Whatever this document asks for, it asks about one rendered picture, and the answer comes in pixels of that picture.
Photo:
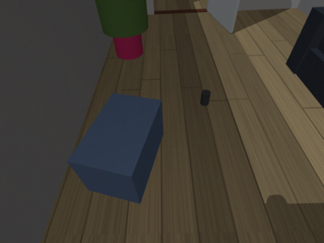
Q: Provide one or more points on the sofa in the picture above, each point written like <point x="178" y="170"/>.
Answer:
<point x="307" y="56"/>

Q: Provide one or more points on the potted plant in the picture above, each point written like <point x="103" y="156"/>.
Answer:
<point x="125" y="21"/>

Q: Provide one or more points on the can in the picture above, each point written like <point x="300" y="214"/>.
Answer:
<point x="205" y="96"/>

